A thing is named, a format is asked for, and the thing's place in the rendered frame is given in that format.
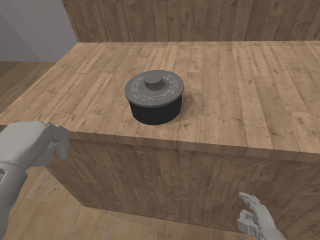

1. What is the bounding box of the table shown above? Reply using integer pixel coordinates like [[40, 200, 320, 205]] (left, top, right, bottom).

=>
[[0, 0, 320, 240]]

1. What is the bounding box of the knob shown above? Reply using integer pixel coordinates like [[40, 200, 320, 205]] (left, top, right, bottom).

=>
[[144, 73, 163, 89]]

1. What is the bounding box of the left robot forearm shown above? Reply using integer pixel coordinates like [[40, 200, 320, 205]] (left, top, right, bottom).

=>
[[0, 161, 28, 240]]

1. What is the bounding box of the right robot forearm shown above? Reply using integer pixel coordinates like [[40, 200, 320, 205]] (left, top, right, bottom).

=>
[[258, 227, 286, 240]]

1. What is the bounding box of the left robot hand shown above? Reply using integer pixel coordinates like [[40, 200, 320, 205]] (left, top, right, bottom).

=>
[[0, 121, 70, 171]]

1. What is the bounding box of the lid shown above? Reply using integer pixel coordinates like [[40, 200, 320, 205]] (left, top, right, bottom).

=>
[[124, 70, 184, 108]]

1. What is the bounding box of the pot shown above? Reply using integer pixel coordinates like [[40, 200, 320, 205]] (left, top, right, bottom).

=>
[[129, 95, 182, 125]]

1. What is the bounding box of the right robot hand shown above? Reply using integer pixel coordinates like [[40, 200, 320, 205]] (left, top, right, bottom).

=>
[[237, 192, 277, 239]]

